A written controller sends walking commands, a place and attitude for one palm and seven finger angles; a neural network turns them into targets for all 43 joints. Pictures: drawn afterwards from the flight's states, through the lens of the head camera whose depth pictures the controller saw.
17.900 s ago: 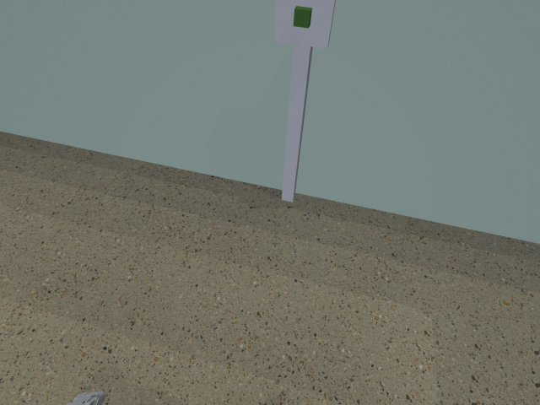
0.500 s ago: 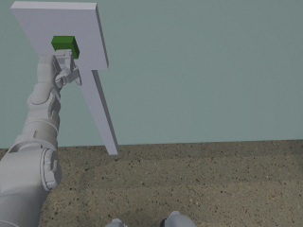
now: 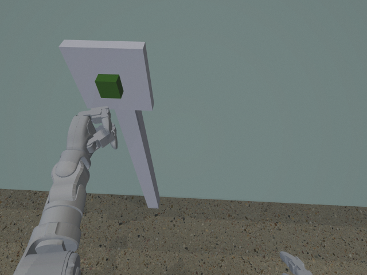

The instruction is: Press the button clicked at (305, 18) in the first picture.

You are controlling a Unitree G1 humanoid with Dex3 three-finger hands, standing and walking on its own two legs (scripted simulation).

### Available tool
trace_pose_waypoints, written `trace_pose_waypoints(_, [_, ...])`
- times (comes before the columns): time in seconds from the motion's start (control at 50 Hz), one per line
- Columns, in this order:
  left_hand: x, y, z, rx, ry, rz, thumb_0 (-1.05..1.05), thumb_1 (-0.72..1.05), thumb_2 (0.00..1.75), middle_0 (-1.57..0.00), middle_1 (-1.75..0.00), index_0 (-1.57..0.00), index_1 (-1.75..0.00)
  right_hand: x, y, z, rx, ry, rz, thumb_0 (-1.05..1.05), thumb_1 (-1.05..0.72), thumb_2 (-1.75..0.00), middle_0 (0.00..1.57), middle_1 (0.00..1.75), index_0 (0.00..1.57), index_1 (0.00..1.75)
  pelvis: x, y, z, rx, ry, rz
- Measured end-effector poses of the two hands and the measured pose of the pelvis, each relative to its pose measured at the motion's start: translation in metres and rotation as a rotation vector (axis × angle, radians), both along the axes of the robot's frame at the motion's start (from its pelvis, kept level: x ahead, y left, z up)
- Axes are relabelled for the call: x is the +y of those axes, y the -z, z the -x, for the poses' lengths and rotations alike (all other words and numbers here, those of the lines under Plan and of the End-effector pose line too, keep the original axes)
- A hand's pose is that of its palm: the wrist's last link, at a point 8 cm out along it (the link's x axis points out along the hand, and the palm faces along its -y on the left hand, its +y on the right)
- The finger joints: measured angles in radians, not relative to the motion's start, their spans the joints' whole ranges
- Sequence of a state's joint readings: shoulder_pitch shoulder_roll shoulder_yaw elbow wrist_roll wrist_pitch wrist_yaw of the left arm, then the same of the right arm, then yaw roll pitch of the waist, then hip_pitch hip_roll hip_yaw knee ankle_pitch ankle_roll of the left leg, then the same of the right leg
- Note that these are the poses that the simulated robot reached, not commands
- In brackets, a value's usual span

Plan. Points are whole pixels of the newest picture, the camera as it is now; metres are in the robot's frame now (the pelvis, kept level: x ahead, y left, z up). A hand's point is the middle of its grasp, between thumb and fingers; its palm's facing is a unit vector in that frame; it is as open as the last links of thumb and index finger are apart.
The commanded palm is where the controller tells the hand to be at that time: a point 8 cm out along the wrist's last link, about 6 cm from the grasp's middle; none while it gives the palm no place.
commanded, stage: pull the fist back off the button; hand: left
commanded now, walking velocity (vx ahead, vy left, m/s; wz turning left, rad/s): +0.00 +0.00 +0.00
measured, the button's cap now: (110, 85) +0.51 +0.19 +0.14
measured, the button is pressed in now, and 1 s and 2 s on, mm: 0 0 0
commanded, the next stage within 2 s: draw the hand back to the body in 0.14 s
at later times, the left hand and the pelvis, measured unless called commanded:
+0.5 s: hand (95, 149) +0.33 +0.18 +0.12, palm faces -0.01 -1.00 -0.03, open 3.1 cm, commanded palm +0.29 +0.24 +0.13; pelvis -0.01 +0.00 +0.01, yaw +0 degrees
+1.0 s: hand (53, 191) +0.23 +0.21 +0.15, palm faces +0.29 -0.92 -0.26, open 3.1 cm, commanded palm +0.19 +0.26 +0.16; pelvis -0.02 +0.00 +0.02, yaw +1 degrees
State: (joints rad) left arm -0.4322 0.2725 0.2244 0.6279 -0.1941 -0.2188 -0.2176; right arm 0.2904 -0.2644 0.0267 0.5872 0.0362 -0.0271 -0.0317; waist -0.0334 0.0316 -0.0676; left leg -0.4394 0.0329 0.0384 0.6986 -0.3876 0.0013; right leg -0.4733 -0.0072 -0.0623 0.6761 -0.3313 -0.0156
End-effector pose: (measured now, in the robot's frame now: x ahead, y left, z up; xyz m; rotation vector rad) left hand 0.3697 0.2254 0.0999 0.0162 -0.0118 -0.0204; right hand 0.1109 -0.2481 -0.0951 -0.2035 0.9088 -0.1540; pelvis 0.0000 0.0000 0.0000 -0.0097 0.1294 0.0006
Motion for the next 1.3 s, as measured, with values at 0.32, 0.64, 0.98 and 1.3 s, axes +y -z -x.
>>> trace_pose_waypoints(0.32, [-0.005,-0.009,0.018,-0.006,0.002,-0.009,0.02,0.90,0.90,-1.30,-1.50,-1.30,-1.50,0.010,-0.007,-0.023,-0.083,-0.056,-0.010,0.01,-0.90,-0.89,0.20,0.30,0.20,0.30,-0.004,-0.001,0.007,-0.040,-0.015,-0.006])
trace_pose_waypoints(0.64, [0.023,-0.032,0.097,-0.034,-0.020,-0.019,0.02,0.90,0.90,-1.30,-1.50,-1.30,-1.50,0.009,-0.023,-0.023,-0.187,-0.058,-0.007,0.02,-0.90,-0.90,0.20,0.30,0.20,0.30,-0.003,-0.009,0.013,-0.120,-0.010,-0.008])
trace_pose_waypoints(0.98, [0.031,-0.061,0.172,-0.100,-0.290,-0.251,0.02,0.90,0.90,-1.30,-1.50,-1.31,-1.50,0.037,-0.048,-0.058,-0.278,-0.156,-0.005,0.01,-0.90,-0.90,0.20,0.30,0.20,0.30,-0.001,-0.023,0.016,-0.202,-0.014,-0.007])
trace_pose_waypoints(1.3, [0.048,-0.087,0.214,-0.135,-0.389,-0.379,0.02,0.90,0.90,-1.30,-1.50,-1.31,-1.50,0.042,-0.040,-0.061,-0.225,-0.151,-0.026,0.02,-0.90,-0.89,0.20,0.30,0.20,0.30,0.004,-0.025,0.002,-0.224,-0.010,-0.003])
